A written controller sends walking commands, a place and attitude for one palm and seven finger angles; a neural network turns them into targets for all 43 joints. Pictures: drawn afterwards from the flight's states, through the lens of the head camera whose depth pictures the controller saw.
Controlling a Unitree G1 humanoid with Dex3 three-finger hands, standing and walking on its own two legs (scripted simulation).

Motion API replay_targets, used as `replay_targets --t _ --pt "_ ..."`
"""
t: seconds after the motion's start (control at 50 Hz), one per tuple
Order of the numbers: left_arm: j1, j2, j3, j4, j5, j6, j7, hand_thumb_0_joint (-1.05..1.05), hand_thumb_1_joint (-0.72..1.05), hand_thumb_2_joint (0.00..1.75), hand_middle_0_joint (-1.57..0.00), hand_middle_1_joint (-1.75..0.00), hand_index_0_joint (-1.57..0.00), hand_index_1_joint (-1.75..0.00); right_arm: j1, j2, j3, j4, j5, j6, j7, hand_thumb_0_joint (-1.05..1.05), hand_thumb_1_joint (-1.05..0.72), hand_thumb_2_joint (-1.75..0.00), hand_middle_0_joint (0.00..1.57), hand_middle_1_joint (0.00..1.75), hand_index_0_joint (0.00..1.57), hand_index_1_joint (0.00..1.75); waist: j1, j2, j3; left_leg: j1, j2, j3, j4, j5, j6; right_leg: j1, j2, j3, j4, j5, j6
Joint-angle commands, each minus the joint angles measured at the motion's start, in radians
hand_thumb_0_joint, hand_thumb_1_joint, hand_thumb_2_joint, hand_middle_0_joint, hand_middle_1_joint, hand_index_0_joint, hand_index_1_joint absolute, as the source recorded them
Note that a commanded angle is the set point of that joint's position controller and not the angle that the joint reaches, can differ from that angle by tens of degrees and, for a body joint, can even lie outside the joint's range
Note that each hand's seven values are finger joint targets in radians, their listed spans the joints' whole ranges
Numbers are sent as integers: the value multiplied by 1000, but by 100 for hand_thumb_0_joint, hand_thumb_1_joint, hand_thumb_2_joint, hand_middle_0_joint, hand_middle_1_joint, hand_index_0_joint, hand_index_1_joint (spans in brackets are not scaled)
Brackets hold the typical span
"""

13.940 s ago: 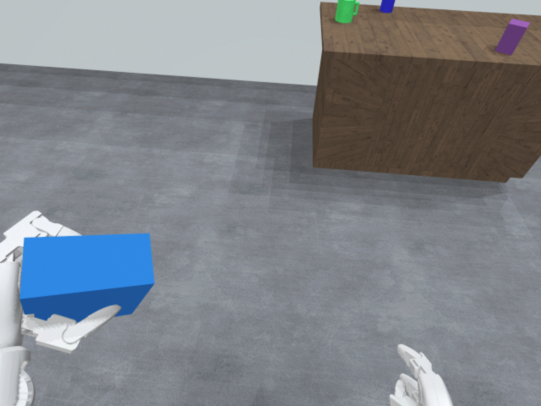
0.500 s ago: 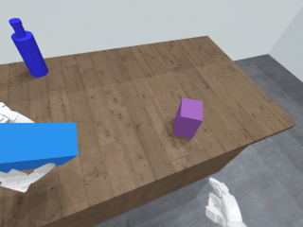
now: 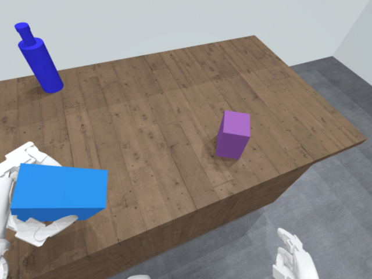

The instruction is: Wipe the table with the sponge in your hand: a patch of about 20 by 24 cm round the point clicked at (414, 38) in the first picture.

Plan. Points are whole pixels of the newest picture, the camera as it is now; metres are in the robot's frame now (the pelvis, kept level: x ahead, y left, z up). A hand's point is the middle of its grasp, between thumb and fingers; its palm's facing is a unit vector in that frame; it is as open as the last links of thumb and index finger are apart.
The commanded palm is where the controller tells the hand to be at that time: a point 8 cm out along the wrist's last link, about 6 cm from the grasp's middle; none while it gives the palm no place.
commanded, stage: come to a stop and stand still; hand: left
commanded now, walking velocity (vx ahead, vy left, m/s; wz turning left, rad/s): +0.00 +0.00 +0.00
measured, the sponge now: (71, 197) +0.22 +0.21 +0.11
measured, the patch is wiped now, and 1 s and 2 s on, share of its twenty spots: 0.00 0.00 0.00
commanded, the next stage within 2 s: look again from close up in 0.36 s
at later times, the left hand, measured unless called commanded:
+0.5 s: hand (25, 181) +0.22 +0.27 +0.15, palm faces +0.36 -0.84 -0.40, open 10.0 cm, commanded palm +0.16 +0.29 +0.18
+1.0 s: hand (3, 144) +0.26 +0.29 +0.19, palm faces +0.43 -0.77 -0.47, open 10.0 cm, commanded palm +0.17 +0.29 +0.18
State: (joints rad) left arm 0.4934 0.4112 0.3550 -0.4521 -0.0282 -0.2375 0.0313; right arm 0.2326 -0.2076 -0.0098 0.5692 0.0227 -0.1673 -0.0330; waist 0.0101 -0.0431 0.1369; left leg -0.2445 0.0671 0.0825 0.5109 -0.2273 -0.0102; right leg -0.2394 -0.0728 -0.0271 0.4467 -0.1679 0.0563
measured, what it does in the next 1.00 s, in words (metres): stands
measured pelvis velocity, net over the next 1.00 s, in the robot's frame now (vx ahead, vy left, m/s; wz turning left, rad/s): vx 0.02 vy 0.00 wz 0.04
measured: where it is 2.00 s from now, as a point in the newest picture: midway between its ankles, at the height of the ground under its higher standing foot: outside the picture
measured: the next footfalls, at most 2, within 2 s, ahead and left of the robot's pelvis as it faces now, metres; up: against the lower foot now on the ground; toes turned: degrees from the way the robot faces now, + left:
none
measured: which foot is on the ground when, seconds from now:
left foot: down 0.00-1.00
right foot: down 0.00-1.00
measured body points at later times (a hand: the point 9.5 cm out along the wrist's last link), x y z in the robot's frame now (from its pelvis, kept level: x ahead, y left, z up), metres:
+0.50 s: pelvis +0.01 +0.01 +0.00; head +0.05 +0.04 +0.45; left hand +0.20 +0.31 +0.17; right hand +0.20 -0.19 -0.06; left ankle +0.03 +0.12 -0.74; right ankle +0.05 -0.16 -0.74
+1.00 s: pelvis +0.02 +0.00 +0.00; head +0.03 +0.01 +0.45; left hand +0.23 +0.33 +0.22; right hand +0.21 -0.21 -0.08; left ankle +0.03 +0.12 -0.74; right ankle +0.05 -0.16 -0.74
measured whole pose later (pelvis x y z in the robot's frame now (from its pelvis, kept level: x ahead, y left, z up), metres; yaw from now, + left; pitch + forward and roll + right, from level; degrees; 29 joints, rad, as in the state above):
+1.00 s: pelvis +0.02 +0.00 +0.00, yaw +2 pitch -2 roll +0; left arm 0.16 0.52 0.44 -0.37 -0.05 -0.01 -0.01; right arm 0.19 -0.22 0.04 0.61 0.02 -0.13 -0.01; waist 0.06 -0.02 0.06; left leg -0.25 0.05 0.04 0.55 -0.27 -0.02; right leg -0.24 -0.08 -0.04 0.52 -0.24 0.04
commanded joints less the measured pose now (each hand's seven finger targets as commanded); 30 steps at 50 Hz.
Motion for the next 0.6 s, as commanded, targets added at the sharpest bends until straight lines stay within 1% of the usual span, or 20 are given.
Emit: replay_targets --t 0.0,0.04,0.06,0.12,0.14,0.16,0.18,0.22,0.24,0.26,0.3,0.34,0.36,0.38,0.44,0.46,0.48,0.54,0.56,0.58 --pt "-205 201 191 -278 -23 -93 63 0 10 130 -120 -160 -120 -160 -86 -108 -32 -161 -4 -71 -11 0 -90 -90 20 30 20 30 18 159 -196 -33 5 -37 -138 -134 22 105 5 15 -60 -33 -64" --pt "-198 182 179 -264 -19 -85 66 0 10 130 -120 -160 -120 -160 -111 -110 -28 -151 2 -87 -5 0 -90 -90 20 30 20 30 18 138 -206 1 8 -29 -130 -142 22 82 6 22 -74 -40 -59" --pt "-191 125 130 -255 -17 -89 60 0 10 130 -120 -160 -120 -160 -85 -107 -26 -141 -6 -87 -3 0 -90 -90 20 30 20 30 16 112 -207 -8 9 -37 -130 -136 23 94 5 2 -77 -36 -59" --pt "-183 117 117 -248 -9 -86 60 0 10 130 -120 -160 -120 -160 -81 -113 -33 -128 -10 -98 7 0 -90 -90 20 30 20 30 16 107 -200 -14 9 -42 -135 -102 15 101 11 2 -67 -10 -58" --pt "-174 121 127 -230 -6 -78 65 0 10 130 -120 -160 -120 -160 -111 -115 -30 -128 -2 -101 11 0 -90 -90 20 30 20 30 13 145 -186 -4 10 -35 -149 -112 15 77 18 7 -67 -21 -56" --pt "-165 73 83 -199 -5 -81 57 0 10 130 -120 -160 -120 -160 -89 -107 -23 -123 -11 -91 13 0 -90 -90 20 30 20 30 11 148 -174 -39 14 -47 -161 -124 17 88 20 -12 -66 -29 -55" --pt "-172 105 112 -205 -5 -79 58 0 10 130 -120 -160 -120 -160 -86 -110 -28 -125 -11 -90 15 0 -90 -90 20 30 20 30 13 137 -169 -50 13 -50 -164 -118 15 101 26 -6 -61 -16 -55" --pt "-169 112 123 -185 -5 -78 56 0 10 130 -120 -160 -120 -160 -84 -106 -28 -128 -13 -83 16 0 -90 -90 20 30 20 30 13 72 -169 -55 10 -51 -148 -104 13 103 19 1 -71 -5 -55" --pt "-168 142 157 -182 -6 -72 61 0 10 130 -120 -160 -120 -160 -110 -111 -27 -129 -7 -79 16 0 -90 -90 20 30 20 30 10 87 -174 -35 9 -44 -152 -110 12 85 23 7 -80 -15 -52" --pt "-159 85 107 -169 -10 -74 51 0 10 130 -120 -160 -120 -160 -91 -98 -20 -133 -14 -68 17 0 -90 -90 20 30 20 30 8 81 -170 -47 9 -49 -150 -93 16 95 20 -7 -83 2 -54" --pt "-181 122 134 -223 -11 -75 50 0 10 130 -120 -160 -120 -160 -95 -102 -28 -143 -13 -67 16 0 -90 -90 20 30 20 30 7 77 -189 -27 6 -46 -137 -42 12 112 21 1 -71 58 -56" --pt "-192 151 161 -254 -12 -72 56 0 10 130 -120 -160 -120 -160 -120 -107 -26 -148 -8 -68 16 0 -90 -90 20 30 20 30 5 136 -206 -9 10 -45 -150 -55 13 110 24 2 -62 50 -53" --pt "-182 96 111 -250 -14 -74 50 0 10 130 -120 -160 -120 -160 -104 -97 -21 -151 -12 -63 16 0 -90 -90 20 30 20 30 5 143 -198 -31 12 -50 -154 -45 16 125 24 -13 -58 62 -54" --pt "-186 123 130 -284 -13 -75 52 0 10 130 -120 -160 -120 -160 -100 -101 -26 -156 -12 -67 17 0 -90 -90 20 30 20 30 7 149 -209 -21 11 -51 -146 -18 15 135 28 -7 -48 94 -56" --pt "-158 148 164 -285 -15 -67 61 0 10 130 -120 -160 -120 -160 -116 -107 -28 -155 -9 -67 17 0 -90 -90 20 30 20 30 7 136 -239 8 11 -47 -134 8 13 140 22 0 -46 120 -54" --pt "-154 98 117 -279 -17 -70 55 0 10 130 -120 -160 -120 -160 -100 -100 -26 -154 -13 -61 17 0 -90 -90 20 30 20 30 5 127 -228 -7 13 -53 -136 30 13 146 22 -12 -45 135 -56" --pt "-148 125 141 -288 -17 -70 58 0 10 130 -120 -160 -120 -160 -98 -106 -32 -155 -13 -62 17 0 -90 -90 20 30 20 30 7 135 -236 7 13 -50 -123 56 12 149 19 -6 -42 161 -57" --pt "-136 139 159 -280 -17 -64 65 0 10 130 -120 -160 -120 -160 -117 -113 -35 -152 -8 -57 16 0 -90 -90 20 30 20 30 5 138 -252 28 14 -49 -123 78 10 143 16 -3 -37 168 -55" --pt "-121 91 116 -257 -19 -64 58 0 10 130 -120 -160 -120 -160 -104 -102 -31 -153 -11 -50 16 0 -90 -90 20 30 20 30 5 127 -235 15 18 -49 -123 80 14 142 12 -14 -45 170 -55" --pt "-131 113 131 -274 -17 -64 60 0 10 130 -120 -160 -120 -160 -98 -110 -37 -153 -10 -49 16 0 -90 -90 20 30 20 30 4 121 -235 17 17 -52 -118 100 11 147 13 -10 -38 189 -57"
